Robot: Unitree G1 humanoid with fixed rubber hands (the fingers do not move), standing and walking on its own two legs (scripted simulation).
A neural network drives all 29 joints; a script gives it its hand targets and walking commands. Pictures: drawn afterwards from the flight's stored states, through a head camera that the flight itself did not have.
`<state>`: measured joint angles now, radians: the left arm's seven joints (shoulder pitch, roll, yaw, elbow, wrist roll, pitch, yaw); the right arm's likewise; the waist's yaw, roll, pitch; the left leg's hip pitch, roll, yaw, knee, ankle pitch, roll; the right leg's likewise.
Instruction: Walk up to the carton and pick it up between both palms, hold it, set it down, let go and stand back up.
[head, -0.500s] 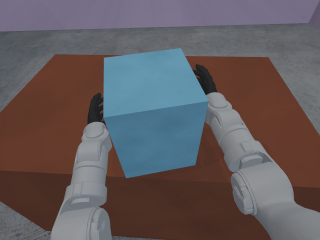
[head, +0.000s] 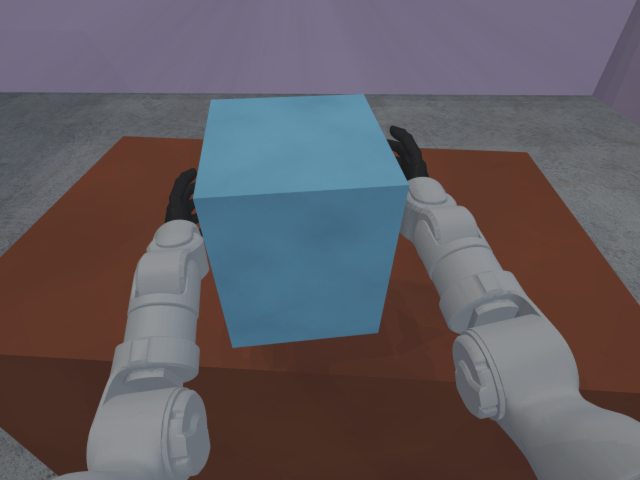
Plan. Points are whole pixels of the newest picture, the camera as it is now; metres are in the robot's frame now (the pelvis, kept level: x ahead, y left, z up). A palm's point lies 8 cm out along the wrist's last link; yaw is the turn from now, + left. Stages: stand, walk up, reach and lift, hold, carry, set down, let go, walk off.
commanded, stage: reach and lift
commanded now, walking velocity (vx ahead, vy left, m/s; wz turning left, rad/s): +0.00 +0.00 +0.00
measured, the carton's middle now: (298, 221) +0.40 +0.06 +0.16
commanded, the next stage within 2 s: hold in 1.20 s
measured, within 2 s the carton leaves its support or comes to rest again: neither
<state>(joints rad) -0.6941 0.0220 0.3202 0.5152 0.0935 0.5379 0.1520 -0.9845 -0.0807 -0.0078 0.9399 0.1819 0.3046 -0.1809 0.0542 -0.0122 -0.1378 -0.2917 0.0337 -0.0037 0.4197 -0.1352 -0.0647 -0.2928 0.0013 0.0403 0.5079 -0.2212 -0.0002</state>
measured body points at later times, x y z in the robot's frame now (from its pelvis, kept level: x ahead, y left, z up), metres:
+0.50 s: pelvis +0.00 +0.00 +0.00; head -0.06 +0.01 +0.45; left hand +0.39 +0.19 +0.20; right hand +0.42 -0.10 +0.24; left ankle +0.05 +0.15 -0.74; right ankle +0.03 -0.12 -0.74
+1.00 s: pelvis +0.00 +0.00 +0.00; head -0.07 +0.01 +0.45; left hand +0.39 +0.20 +0.22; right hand +0.42 -0.09 +0.27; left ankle +0.05 +0.15 -0.74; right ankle +0.03 -0.12 -0.74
